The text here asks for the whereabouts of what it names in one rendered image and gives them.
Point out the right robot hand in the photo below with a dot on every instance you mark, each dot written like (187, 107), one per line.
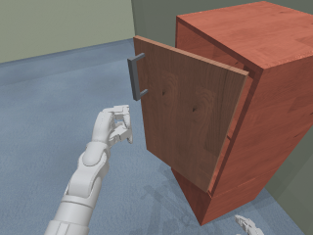
(247, 225)

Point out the robot left forearm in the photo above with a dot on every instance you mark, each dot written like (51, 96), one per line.
(82, 192)

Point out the cupboard door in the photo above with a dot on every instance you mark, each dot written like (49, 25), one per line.
(189, 107)

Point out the handle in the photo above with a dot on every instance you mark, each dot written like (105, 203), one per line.
(134, 79)

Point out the left robot hand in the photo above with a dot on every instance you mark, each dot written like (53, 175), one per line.
(107, 131)

